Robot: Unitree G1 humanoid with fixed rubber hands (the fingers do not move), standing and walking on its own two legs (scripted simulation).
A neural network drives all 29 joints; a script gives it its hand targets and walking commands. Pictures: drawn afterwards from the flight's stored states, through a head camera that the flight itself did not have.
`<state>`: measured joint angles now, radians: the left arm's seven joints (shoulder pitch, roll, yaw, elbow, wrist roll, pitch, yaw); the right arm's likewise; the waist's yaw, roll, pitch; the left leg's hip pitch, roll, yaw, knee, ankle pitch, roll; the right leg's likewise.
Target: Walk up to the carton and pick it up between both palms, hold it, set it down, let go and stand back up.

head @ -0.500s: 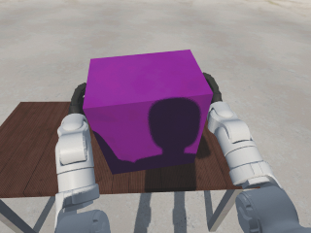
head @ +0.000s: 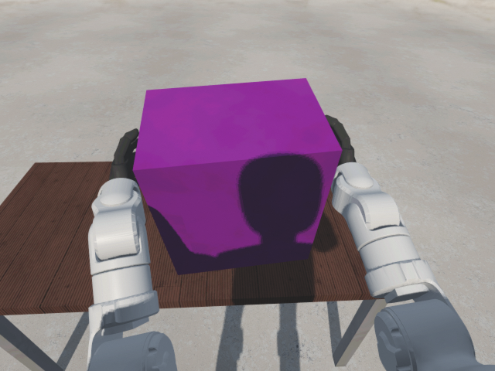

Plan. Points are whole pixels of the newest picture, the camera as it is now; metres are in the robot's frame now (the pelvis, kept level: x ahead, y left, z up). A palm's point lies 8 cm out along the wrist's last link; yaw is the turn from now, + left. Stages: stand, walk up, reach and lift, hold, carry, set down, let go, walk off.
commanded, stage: hold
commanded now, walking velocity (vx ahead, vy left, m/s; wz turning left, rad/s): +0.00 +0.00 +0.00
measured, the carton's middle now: (236, 184) +0.38 +0.01 +0.15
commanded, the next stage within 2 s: none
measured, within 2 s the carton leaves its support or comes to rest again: neither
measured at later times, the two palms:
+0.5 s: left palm (124, 185) +0.35 +0.18 +0.19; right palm (340, 166) +0.36 -0.16 +0.20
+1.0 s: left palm (123, 184) +0.35 +0.18 +0.19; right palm (337, 165) +0.36 -0.15 +0.19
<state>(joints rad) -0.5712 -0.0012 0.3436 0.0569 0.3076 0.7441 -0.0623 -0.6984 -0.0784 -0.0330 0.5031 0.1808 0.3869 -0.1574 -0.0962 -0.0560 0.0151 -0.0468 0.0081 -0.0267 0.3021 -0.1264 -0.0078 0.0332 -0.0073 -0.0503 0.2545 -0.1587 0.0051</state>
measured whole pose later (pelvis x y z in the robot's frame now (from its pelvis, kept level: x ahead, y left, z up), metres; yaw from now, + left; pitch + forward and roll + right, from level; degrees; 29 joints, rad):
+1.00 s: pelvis +0.00 +0.00 +0.00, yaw +0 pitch -8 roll -1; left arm -0.54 -0.01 0.34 0.02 0.31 0.75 -0.07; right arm -0.68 -0.09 0.00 0.47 0.21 0.39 -0.17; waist -0.09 -0.05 0.03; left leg -0.03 0.01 -0.02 0.30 -0.14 -0.01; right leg 0.05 -0.01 -0.05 0.25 -0.16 0.01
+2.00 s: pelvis +0.00 +0.00 +0.00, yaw +0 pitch -7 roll -1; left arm -0.56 0.00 0.34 0.03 0.31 0.74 -0.06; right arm -0.70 -0.08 -0.02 0.49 0.19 0.38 -0.16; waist -0.09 -0.06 0.01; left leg -0.05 0.01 -0.03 0.30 -0.13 -0.01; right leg 0.03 -0.01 -0.05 0.26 -0.16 0.00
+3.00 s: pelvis +0.00 +0.00 +0.00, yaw +0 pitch -8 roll +0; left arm -0.59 0.00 0.36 0.07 0.32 0.75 -0.08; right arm -0.72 -0.07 -0.03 0.51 0.17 0.39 -0.17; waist -0.09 -0.05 0.01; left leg -0.04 0.01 -0.03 0.29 -0.12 -0.01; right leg 0.04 -0.01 -0.05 0.25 -0.16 0.00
